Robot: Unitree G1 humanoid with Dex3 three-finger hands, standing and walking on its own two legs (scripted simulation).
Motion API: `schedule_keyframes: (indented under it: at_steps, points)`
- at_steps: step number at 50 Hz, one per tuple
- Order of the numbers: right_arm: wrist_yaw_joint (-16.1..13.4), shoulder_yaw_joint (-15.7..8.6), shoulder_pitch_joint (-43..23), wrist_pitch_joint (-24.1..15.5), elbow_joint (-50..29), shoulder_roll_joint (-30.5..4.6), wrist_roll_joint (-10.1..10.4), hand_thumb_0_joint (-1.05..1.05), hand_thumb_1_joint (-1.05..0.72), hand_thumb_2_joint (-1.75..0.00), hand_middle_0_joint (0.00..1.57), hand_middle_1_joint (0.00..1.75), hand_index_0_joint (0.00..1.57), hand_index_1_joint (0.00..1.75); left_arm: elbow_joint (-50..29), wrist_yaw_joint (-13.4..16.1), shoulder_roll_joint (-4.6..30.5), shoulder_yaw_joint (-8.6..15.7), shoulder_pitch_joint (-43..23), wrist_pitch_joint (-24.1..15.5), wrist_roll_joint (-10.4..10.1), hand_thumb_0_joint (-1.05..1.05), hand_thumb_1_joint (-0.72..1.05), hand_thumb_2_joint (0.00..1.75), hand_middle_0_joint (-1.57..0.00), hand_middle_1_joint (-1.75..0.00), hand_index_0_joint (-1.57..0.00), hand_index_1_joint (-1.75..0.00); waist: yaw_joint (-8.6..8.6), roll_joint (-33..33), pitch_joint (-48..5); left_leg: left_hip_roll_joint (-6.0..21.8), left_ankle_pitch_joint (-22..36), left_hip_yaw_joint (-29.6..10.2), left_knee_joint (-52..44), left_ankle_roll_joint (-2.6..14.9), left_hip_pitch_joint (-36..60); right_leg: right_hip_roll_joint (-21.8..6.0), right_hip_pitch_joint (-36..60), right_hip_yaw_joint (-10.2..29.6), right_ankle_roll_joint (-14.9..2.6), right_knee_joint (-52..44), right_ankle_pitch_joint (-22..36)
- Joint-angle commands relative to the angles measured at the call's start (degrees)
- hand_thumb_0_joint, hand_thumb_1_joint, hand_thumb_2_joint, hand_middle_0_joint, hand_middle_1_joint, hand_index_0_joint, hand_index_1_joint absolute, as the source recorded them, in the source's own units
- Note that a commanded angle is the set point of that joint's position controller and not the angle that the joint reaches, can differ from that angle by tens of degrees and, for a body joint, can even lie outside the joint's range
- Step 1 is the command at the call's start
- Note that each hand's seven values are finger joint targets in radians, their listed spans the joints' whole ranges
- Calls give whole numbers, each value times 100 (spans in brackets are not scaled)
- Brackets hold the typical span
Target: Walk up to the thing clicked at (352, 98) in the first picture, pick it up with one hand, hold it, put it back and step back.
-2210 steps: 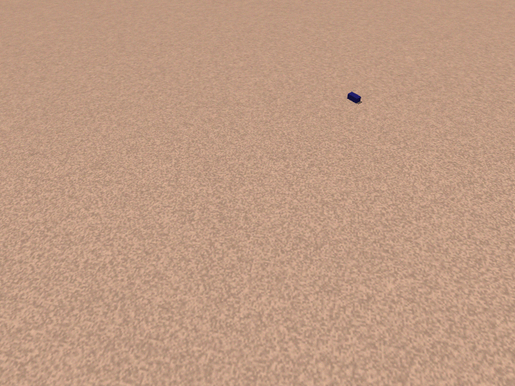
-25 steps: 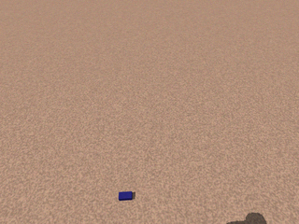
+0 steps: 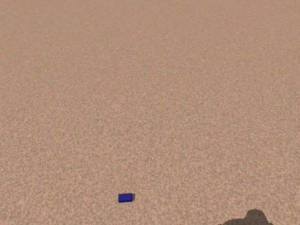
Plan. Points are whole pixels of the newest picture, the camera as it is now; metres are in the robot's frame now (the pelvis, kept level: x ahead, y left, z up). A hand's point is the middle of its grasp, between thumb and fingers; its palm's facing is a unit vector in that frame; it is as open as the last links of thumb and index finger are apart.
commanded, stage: stand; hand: left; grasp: from above
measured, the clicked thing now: (125, 197) +0.42 +0.20 -0.76
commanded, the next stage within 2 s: step back in 0.84 s
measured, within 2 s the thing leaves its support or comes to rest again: neither
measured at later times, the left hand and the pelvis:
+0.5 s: hand out of the picture +0.07 +0.24 -0.16, palm faces +0.00 -0.94 -0.34, open 7.4 cm; pelvis +0.00 +0.00 +0.00, yaw +0 degrees
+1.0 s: hand out of the picture +0.09 +0.26 -0.16, palm faces -0.03 -0.93 -0.37, open 7.4 cm; pelvis -0.02 +0.00 -0.01, yaw +0 degrees
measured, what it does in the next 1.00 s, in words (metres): stands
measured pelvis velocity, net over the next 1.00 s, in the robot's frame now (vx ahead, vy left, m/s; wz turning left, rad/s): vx -0.02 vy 0.00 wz -0.01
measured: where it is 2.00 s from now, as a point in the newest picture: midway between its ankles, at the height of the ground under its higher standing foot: outside the picture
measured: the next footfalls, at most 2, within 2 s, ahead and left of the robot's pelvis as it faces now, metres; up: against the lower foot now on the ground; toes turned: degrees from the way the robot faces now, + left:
left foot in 1.24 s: -0.04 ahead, +0.14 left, +0.00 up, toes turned -3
right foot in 1.68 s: -0.16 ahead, -0.11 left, +0.00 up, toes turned -3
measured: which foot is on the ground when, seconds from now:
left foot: down 0.00-1.00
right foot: down 0.00-1.00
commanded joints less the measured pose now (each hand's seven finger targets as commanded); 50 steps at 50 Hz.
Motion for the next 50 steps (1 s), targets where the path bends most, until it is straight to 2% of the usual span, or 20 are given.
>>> schedule_keyframes:
  at_steps: [1, 4, 8, 16, 21, 26, 29, 37, 41, 42, 45, 46, 48, 50]
  points:
    - [-73, -190, -187, -126, -299, -1160, 13, 0, -90, -90, 20, 30, 20, 30, -325, 99, 1226, 226, -193, -138, -7, 0, 90, 90, -20, -30, -20, -30, -34, -155, -369, 624, 698, -484, -225, 202, 131, -675, -141, 530, -105, -333, 788]
    - [-70, -180, -207, -130, -316, -1176, 10, 0, -90, -90, 20, 30, 20, 30, -343, 97, 1216, 233, -208, -142, -23, 0, 90, 90, -20, -30, -20, -30, -28, -43, -476, 638, 799, -469, -222, 218, 125, -703, -31, 541, -115, -290, 981]
    - [-62, -170, -240, -140, -337, -1174, 15, 0, -90, -90, 20, 30, 20, 30, -360, 86, 1222, 219, -207, -152, -16, 0, 90, 90, -20, -30, -20, -30, -13, -91, -467, 650, 850, -474, -229, 215, 124, -699, -35, 527, -102, -302, 958]
    - [-51, -176, -204, -139, -335, -1198, 11, 0, -90, -90, 20, 30, 20, 30, -400, 78, 1265, 216, -253, -142, -17, 0, 90, 90, -20, -30, -20, -30, -39, -136, -407, 648, 664, -468, -287, 197, 74, -691, -112, 526, -133, -314, 758]
    - [-35, -170, -195, -136, -314, -1202, 17, 0, -90, -90, 20, 30, 20, 30, -378, 58, 1271, 207, -199, -147, -20, 0, 90, 90, -20, -30, -20, -30, -37, -92, -341, 626, 305, -492, -353, 195, -8, -677, -178, 556, -129, -387, 514]
    - [-28, -182, -195, -140, -321, -1235, 13, 0, -90, -90, 20, 30, 20, 30, -415, 64, 1283, 183, -182, -164, -23, 0, 90, 90, -20, -30, -20, -30, -29, -92, -444, 650, 644, -491, -280, 192, 110, -691, -163, 544, -134, -342, 702]
    - [-18, -169, -182, -131, -314, -1215, 16, 0, -90, -90, 20, 30, 20, 30, -404, 63, 1324, 182, -184, -173, -28, 0, 90, 90, -20, -30, -20, -30, -52, -136, -377, 636, 470, -482, -282, 190, 50, -701, -158, 564, -131, -365, 624]
    - [-31, -165, -183, -142, -337, -1262, 20, 0, -90, -90, 20, 30, 20, 30, -442, 71, 1312, 163, -150, -183, -30, 0, 90, 90, -20, -30, -20, -30, -43, -72, -552, 672, 945, -449, -197, 211, 190, -718, -41, 525, -126, -295, 1159]
    - [-30, -155, -140, -127, -321, -1258, 30, 0, -90, -90, 20, 30, 20, 30, -437, 63, 1329, 157, -135, -163, -44, 0, 90, 90, -20, -30, -20, -30, -38, -35, -422, 657, 666, -458, -294, 200, 41, -710, -55, 542, -132, -337, 905]
    - [3, -324, -359, -25, -493, -1651, 112, 0, -90, -90, 20, 30, 20, 30, -681, 73, 1796, 303, -164, -92, -176, 0, 90, 90, -20, -30, -20, -30, -86, -107, 70, 572, 1586, -536, 296, 276, -284, -640, -562, 636, -200, 248, 2068]
    - [14, -388, -120, 65, -699, -1582, 186, 0, -90, -90, 20, 30, 20, 30, -983, 110, 1665, 325, -53, -44, -194, 0, 90, 90, -20, -30, -20, -30, -160, -46, -685, 666, 2348, -472, 757, 501, -151, -551, -382, 456, -373, 938, 2291]
    - [18, -426, -104, 89, -805, -1623, 188, 0, -90, -90, 20, 30, 20, 30, -1109, 111, 1621, 316, -35, -26, -177, 0, 90, 90, -20, -30, -20, -30, -163, -44, -901, 686, 2384, -471, 897, 577, -113, -526, -400, 436, -412, 1087, 2258]
    - [25, -482, -205, 154, -975, -1620, 180, 0, -90, -90, 20, 30, 20, 30, -1295, 102, 1628, 318, -59, 23, -139, 0, 90, 90, -20, -30, -20, -30, -147, -49, -942, 607, 1939, -466, 1211, 660, -256, -559, -674, 547, -558, 1252, 1973]
    - [40, -496, -214, 216, -1146, -1606, 179, 0, -90, -90, 20, 30, 20, 30, -1456, 101, 1748, 341, -73, 58, -108, 0, 90, 90, -20, -30, -20, -30, -141, -219, -909, 421, 1361, -403, 1613, 671, -552, -759, -850, 837, -773, 1321, 1915]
